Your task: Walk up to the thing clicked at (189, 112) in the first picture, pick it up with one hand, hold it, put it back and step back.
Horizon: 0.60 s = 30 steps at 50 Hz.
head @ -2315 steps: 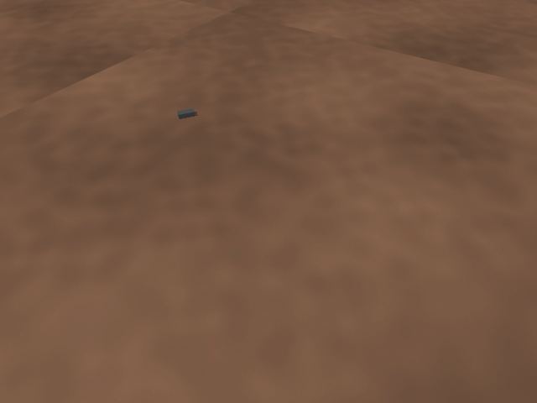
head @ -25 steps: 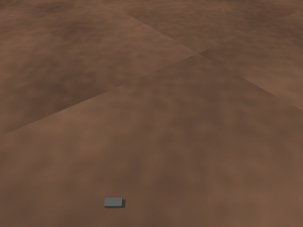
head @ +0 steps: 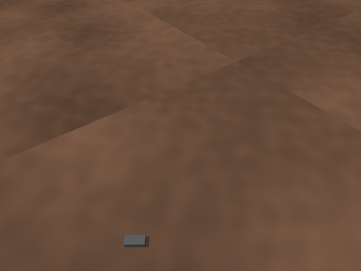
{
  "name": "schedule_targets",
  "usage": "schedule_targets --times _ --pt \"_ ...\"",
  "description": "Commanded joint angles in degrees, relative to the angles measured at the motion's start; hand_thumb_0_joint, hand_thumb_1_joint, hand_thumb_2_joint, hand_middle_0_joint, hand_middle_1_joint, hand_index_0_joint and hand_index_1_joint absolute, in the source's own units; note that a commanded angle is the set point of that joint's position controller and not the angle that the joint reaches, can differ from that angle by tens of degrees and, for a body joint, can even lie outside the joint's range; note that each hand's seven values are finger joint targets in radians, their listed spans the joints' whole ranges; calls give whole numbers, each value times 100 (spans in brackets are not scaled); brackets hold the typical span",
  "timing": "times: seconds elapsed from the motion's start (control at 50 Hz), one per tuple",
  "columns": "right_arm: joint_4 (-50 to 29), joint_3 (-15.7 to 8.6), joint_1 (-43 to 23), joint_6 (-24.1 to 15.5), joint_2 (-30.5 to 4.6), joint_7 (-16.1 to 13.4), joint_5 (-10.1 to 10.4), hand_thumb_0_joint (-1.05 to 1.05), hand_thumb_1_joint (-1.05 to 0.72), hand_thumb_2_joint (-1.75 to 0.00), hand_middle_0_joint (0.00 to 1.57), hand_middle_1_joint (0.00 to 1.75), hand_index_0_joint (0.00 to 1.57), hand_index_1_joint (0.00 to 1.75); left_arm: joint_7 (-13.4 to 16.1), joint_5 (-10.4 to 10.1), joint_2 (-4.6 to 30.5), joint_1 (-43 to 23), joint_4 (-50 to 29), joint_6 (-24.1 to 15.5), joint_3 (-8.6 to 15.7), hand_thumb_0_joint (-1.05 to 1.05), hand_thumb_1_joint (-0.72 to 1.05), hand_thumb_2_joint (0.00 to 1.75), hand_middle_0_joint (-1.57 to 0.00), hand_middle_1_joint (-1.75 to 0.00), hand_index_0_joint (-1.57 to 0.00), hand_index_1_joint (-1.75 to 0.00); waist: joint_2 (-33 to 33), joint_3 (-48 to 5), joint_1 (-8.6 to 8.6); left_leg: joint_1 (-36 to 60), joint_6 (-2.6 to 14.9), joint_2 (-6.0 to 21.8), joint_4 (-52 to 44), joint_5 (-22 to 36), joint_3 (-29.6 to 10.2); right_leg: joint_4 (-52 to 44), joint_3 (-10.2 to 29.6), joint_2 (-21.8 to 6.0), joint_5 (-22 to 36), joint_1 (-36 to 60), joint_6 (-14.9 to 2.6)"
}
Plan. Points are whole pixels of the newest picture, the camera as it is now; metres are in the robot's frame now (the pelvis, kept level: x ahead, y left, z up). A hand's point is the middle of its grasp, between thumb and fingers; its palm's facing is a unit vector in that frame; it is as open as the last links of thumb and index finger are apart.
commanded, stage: stand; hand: left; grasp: from above
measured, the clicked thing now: (135, 240) +0.44 +0.28 -0.77
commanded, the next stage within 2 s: step back in 0.08 s
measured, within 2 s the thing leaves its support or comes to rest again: neither
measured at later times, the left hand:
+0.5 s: hand out of the picture +0.09 +0.32 -0.19, palm faces -0.01 -0.93 -0.36, open 7.4 cm
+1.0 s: hand out of the picture -0.02 +0.33 -0.15, palm faces -0.02 -0.92 -0.40, open 7.4 cm
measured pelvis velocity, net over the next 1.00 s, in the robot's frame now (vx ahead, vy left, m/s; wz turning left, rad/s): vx -0.15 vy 0.07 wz -0.03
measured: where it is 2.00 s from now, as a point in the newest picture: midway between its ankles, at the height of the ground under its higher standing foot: outside the picture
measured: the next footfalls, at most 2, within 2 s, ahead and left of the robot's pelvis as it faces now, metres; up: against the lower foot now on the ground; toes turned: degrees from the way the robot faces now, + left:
left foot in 0.38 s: -0.03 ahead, +0.15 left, +0.00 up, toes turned +0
right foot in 0.78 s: -0.07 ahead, -0.05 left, +0.00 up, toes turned +0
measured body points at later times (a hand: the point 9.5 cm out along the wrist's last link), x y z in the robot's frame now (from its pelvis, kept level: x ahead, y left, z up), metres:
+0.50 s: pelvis -0.06 +0.06 -0.02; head +0.02 +0.09 +0.42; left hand +0.09 +0.37 -0.16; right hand -0.01 -0.26 -0.13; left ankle -0.07 +0.15 -0.75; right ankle -0.05 -0.10 -0.70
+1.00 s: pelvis -0.15 +0.07 -0.02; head -0.09 +0.06 +0.43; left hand -0.02 +0.37 -0.12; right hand -0.04 -0.24 -0.14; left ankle -0.18 +0.21 -0.67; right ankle -0.11 -0.05 -0.75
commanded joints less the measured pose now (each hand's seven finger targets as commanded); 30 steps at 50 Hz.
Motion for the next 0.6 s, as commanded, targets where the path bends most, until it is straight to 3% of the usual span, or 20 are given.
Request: schedule_targets --times 0.0,0.04,0.06,0.12,0.14,0.18,0.2,0.24,0.28,0.32,0.34,0.36,0.38,0.4,0.42,0.44,0.48,0.5,0.52,0.58 --pt "-324 -220 -237 -156 -1170 -56 -17 0 -90 -90 20 30 20 30 65 22 1226 -167 -337 -127 243 0 90 90 -20 -30 -20 -30 -43 -410 3 -103 284 539 -286 922 -355 -311 477 -595 712 157 -150" --pt "-336 -208 -209 -155 -1139 -54 -23 0 -90 -90 20 30 20 30 65 24 1252 -181 -356 -126 249 0 90 90 -20 -30 -20 -30 -68 -414 -9 -90 267 537 -315 954 -344 -306 482 -600 705 111 -159" --pt "-568 -351 -400 -52 -1465 -18 24 0 -90 -90 20 30 20 30 88 -113 1689 -173 -470 -78 509 0 90 90 -20 -30 -20 -30 -129 178 -31 -615 435 399 379 1975 -316 168 513 -559 1745 -188 -221" --pt "-789 -378 -183 32 -1249 -12 110 0 -90 -90 20 30 20 30 134 -131 1703 -48 -688 -25 577 0 90 90 -20 -30 -20 -30 -444 -302 -85 -590 410 44 1391 1855 96 215 749 -935 2531 -115 -682" --pt "-869 -417 -92 75 -1241 -10 112 0 -90 -90 20 30 20 30 137 -102 1763 -144 -816 -12 609 0 90 90 -20 -30 -20 -30 -603 -465 -118 -684 376 -137 1838 1310 239 190 946 -1213 2648 -79 -939" --pt "-1005 -509 86 201 -1240 18 72 0 -90 -90 20 30 20 30 150 11 1809 -498 -1149 9 627 0 90 90 -20 -30 -20 -30 -1168 -561 -147 -912 426 -442 3243 -1649 156 5 1566 -1962 2382 -580 -1507" --pt "-1064 -522 217 247 -1247 40 55 0 -90 -90 20 30 20 30 145 88 1806 -556 -1260 19 644 0 90 90 -20 -30 -20 -30 -1104 -513 -187 -944 476 -285 3412 -1980 -65 114 1533 -2034 2223 -833 -1589" --pt "-1168 -570 434 278 -1260 96 80 0 -90 -90 20 30 20 30 152 124 1801 -925 -1467 50 643 0 90 90 -20 -30 -20 -30 -1230 -416 -356 -954 579 -180 3469 -1972 -210 353 1216 -1854 1966 -1173 -1426" --pt "-1239 -585 565 258 -1256 106 88 0 -90 -90 20 30 20 30 157 153 1749 -931 -1610 62 604 0 90 90 -20 -30 -20 -30 -1262 -491 -306 -1155 506 -121 2724 -1529 -64 763 1054 -1615 2125 -764 -1178" --pt "-1214 -619 711 168 -1243 69 -7 0 -90 -90 20 30 20 30 148 60 1671 -880 -1683 146 555 0 90 90 -20 -30 -20 -30 -874 -544 -353 -891 412 -119 1114 -146 189 1540 766 -1245 1793 -659 -819" --pt "-1267 -660 591 116 -1318 33 -85 0 -90 -90 20 30 20 30 130 -1 1473 -706 -1715 213 511 0 90 90 -20 -30 -20 -30 -127 -463 -290 -732 359 145 385 1446 -119 2127 415 -746 1171 -801 -578" --pt "-1332 -747 562 79 -1691 3 -196 0 -90 -90 20 30 20 30 139 -85 1199 -642 -1811 265 477 0 90 90 -20 -30 -20 -30 913 -491 -239 -325 563 898 240 3019 -1321 3059 375 118 -267 -1551 -337" --pt "-1432 -796 490 56 -1949 -20 -225 0 -90 -90 20 30 20 30 190 -81 1087 -496 -1798 323 461 0 90 90 -20 -30 -20 -30 1090 -538 -161 81 875 1325 260 3597 -1891 3595 842 708 -2448 -2283 -307" --pt "-1514 -807 407 46 -2092 -38 -173 0 -90 -90 20 30 20 30 236 -39 1198 -312 -1765 340 479 0 90 90 -20 -30 -20 -30 893 -662 -202 6 1236 1624 487 4045 -1887 4097 1193 674 -2733 -2241 -279" --pt "-1579 -819 349 41 -2136 -65 -144 0 -90 -90 20 30 20 30 273 -26 1236 -454 -1727 319 462 0 90 90 -20 -30 -20 -30 1131 -718 -328 -262 1271 1698 356 3579 -2189 4409 1410 694 -2681 -2232 -286" --pt "-1679 -784 117 45 -1948 -100 -110 0 -90 -90 20 30 20 30 283 -24 1357 -502 -1709 322 516 0 90 90 -20 -30 -20 -30 969 -682 -263 -276 1220 1497 434 3210 -1735 4543 1596 671 -2393 -2222 -325" --pt "-1787 -688 -129 33 -1540 -150 -126 0 -90 -90 20 30 20 30 252 -107 1361 -160 -1684 334 529 0 90 90 -20 -30 -20 -30 834 -739 32 223 811 899 746 3178 -932 4592 1542 635 -1641 -2492 -298" --pt "-1791 -668 -79 20 -1444 -180 -78 0 -90 -90 20 30 20 30 237 -87 1363 38 -1703 319 533 0 90 90 -20 -30 -20 -30 804 -900 74 600 802 925 832 3212 -904 4557 1389 631 -1480 -2588 -262" --pt "-1791 -668 29 16 -1397 -193 -43 0 -90 -90 20 30 20 30 226 -47 1393 120 -1705 296 542 0 90 90 -20 -30 -20 -30 707 -1065 37 1019 796 936 974 3423 -927 4520 1246 611 -1453 -2656 -194" --pt "-1774 -696 441 30 -1404 -226 -39 0 -90 -90 20 30 20 30 227 -4 1347 -195 -1865 204 538 0 90 90 -20 -30 -20 -30 588 -882 -289 1165 1198 1169 1098 3535 -1069 3640 1075 482 -1676 -2551 7"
